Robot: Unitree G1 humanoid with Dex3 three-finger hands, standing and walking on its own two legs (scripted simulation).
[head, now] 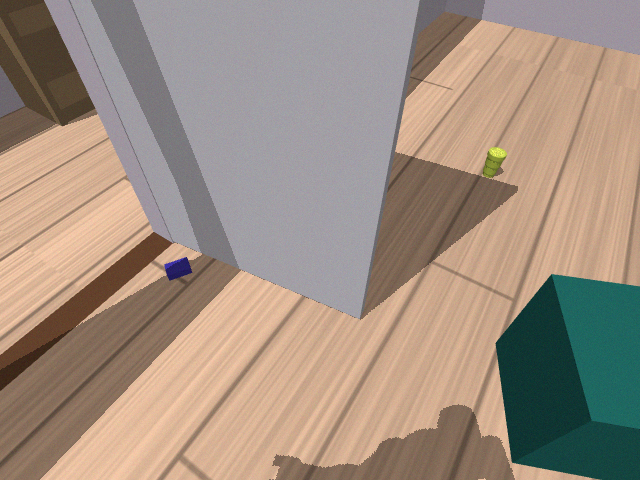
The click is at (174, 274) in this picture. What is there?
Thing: small box
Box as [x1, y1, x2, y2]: [164, 257, 191, 280]
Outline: 186,257 164,264 169,280 191,272
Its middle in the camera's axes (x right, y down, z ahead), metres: -0.55 +0.13 +1.51
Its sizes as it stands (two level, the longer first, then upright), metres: 0.089 0.060 0.033
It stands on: the floor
